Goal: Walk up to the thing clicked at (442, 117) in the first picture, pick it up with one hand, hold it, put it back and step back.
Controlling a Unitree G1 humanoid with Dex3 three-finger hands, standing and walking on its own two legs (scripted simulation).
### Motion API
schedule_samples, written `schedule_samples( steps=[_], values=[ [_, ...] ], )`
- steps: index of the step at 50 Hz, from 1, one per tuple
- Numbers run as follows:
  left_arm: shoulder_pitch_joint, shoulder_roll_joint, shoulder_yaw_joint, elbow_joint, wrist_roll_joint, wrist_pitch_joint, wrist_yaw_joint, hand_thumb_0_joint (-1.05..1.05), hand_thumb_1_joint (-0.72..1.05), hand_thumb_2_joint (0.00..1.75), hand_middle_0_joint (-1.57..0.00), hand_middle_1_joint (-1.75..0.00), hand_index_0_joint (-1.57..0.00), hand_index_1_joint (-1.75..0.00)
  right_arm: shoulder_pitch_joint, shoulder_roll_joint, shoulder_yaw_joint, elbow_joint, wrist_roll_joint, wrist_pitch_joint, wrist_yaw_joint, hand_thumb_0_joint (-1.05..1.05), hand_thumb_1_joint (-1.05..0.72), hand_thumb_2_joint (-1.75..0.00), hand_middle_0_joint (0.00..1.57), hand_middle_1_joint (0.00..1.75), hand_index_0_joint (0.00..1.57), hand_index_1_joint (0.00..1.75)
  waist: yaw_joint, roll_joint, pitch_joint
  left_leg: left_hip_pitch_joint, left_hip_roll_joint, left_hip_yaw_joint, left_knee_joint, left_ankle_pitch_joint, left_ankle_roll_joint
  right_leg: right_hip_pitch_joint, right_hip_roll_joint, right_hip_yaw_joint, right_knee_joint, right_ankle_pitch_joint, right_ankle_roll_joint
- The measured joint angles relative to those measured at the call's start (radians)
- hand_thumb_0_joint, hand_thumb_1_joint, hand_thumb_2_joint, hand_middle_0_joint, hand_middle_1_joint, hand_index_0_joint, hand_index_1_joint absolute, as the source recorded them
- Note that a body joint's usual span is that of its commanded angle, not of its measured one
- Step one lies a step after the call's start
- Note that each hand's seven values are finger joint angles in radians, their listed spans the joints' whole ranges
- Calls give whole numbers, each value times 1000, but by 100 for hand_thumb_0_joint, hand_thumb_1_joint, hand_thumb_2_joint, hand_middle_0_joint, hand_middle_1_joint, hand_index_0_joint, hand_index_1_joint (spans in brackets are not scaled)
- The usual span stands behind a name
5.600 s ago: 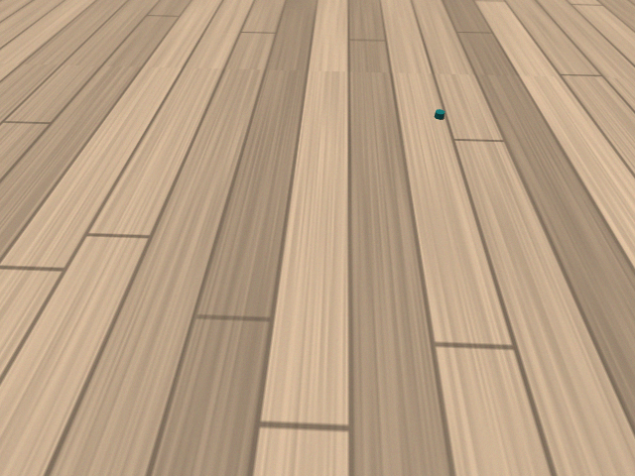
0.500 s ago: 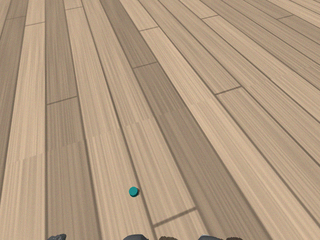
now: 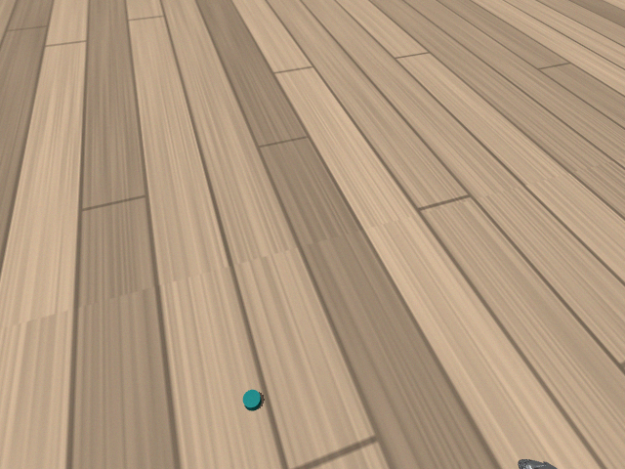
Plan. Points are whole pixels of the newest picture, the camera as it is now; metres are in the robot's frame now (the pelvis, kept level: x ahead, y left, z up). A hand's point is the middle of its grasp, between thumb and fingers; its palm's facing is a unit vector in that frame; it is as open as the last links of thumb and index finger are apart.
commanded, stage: walk up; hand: left
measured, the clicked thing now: (252, 400) +0.43 +0.21 -0.76
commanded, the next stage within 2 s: stand in 0.96 s
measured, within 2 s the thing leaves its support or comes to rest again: neither
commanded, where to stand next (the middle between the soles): +0.04 -0.02 m, yaw -1 degrees
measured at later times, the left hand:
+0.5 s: hand out of the picture +0.09 +0.24 -0.15, palm faces -0.04 -0.94 -0.34, open 7.4 cm
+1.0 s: hand out of the picture +0.09 +0.24 -0.15, palm faces -0.04 -0.94 -0.33, open 7.4 cm
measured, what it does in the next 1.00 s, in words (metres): stands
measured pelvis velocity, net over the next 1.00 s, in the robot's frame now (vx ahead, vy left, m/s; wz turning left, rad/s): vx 0.00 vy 0.00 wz -0.01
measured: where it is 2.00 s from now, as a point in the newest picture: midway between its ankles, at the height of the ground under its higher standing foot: outside the picture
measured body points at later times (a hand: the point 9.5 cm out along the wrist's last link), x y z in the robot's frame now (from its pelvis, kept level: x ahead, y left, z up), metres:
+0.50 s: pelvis +0.01 -0.01 +0.01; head +0.02 -0.01 +0.46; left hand +0.10 +0.29 -0.12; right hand +0.08 -0.31 -0.13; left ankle +0.00 +0.12 -0.74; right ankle +0.02 -0.14 -0.74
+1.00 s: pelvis +0.00 +0.00 +0.01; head +0.01 -0.01 +0.46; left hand +0.10 +0.29 -0.12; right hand +0.08 -0.31 -0.13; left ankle +0.00 +0.12 -0.74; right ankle +0.02 -0.14 -0.74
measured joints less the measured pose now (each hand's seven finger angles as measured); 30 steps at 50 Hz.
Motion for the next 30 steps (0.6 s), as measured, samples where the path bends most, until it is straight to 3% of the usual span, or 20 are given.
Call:
schedule_samples(
  steps=[11, 30],
  values=[
    [-65, -16, 4, 38, 10, -1, 2, 1, 90, 90, -21, -30, -21, -30, -58, 2, -7, 54, -5, 8, 2, 1, -90, -90, 20, 30, 21, 29, -3, 12, -17, 70, -5, 3, -124, 56, -5, 58, -2, 0, -98, 42, 0],
    [-42, -27, 20, 46, 21, 8, 0, 1, 90, 90, -21, -30, -21, -30, 26, 4, -10, 95, -13, 19, 2, 1, -90, -90, 20, 30, 21, 29, -28, 12, -19, 92, 4, 11, -163, 74, -11, 77, 9, 6, -141, 65, -6]
  ],
)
